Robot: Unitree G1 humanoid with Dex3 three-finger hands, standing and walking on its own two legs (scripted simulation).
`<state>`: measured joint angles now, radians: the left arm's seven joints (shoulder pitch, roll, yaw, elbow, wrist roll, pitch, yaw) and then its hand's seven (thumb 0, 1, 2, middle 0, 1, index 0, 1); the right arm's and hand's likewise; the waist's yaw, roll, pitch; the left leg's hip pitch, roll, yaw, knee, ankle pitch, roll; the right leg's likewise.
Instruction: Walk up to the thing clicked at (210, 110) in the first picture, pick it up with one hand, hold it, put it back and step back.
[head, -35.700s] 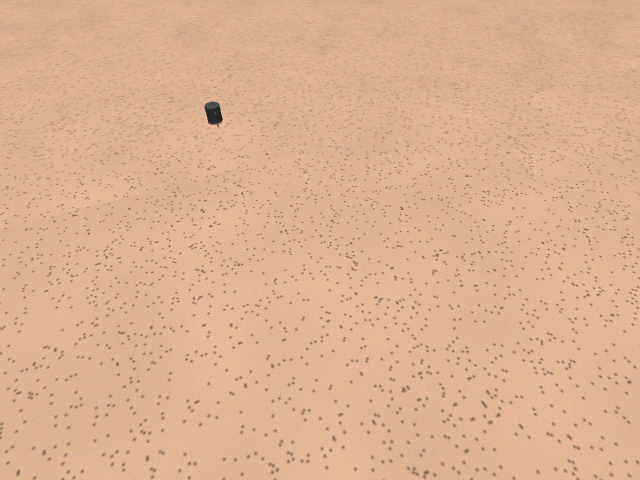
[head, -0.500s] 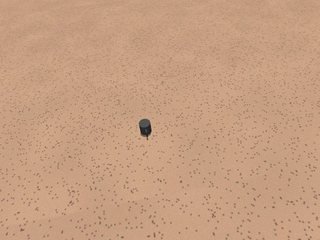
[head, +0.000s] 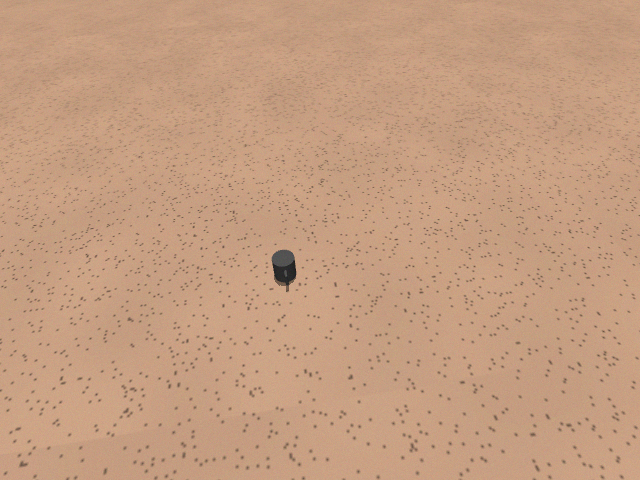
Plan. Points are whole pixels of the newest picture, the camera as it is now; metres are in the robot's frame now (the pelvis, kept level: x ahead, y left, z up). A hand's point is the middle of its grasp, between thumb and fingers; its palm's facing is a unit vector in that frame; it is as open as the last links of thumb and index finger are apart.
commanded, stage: step back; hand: left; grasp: from above
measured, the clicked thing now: (284, 269) +1.04 +0.24 -0.71
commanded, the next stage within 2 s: stand in 0.46 s
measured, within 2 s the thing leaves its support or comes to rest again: neither
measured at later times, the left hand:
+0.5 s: hand out of the picture +0.14 +0.29 -0.15, palm faces +0.01 -0.93 -0.37, open 7.3 cm
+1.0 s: hand out of the picture +0.12 +0.27 -0.13, palm faces -0.04 -0.94 -0.34, open 7.4 cm
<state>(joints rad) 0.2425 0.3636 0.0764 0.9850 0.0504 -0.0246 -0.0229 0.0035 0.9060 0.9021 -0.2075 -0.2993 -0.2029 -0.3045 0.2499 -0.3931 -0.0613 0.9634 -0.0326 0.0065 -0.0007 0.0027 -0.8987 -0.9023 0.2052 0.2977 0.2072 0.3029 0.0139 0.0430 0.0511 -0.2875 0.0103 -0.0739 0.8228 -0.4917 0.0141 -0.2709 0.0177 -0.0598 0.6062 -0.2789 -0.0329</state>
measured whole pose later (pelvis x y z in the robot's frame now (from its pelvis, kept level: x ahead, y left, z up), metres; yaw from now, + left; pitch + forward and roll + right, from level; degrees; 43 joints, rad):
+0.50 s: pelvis +0.05 +0.02 +0.00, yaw +1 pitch -2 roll -1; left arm 0.12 0.38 0.02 1.01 0.01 -0.01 0.01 0.00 0.91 0.90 -0.21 -0.30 -0.20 -0.30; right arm 0.07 -0.32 -0.01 1.02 -0.01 -0.01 0.00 0.00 -0.90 -0.90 0.21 0.30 0.21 0.30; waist 0.02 0.00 0.10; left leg -0.33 0.03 0.01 0.62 -0.26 -0.01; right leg -0.20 -0.01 -0.02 0.59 -0.36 0.01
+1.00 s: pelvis +0.05 +0.02 +0.02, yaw +0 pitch -3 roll +0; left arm 0.11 0.36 0.00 1.13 0.01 -0.02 -0.01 0.00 0.91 0.90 -0.21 -0.30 -0.20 -0.30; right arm 0.09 -0.35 -0.01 1.15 -0.01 -0.01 0.01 0.00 -0.90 -0.90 0.20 0.30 0.21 0.30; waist -0.01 0.00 0.07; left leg -0.17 0.03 0.02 0.34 -0.12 -0.02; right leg -0.06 -0.01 -0.01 0.34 -0.22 0.01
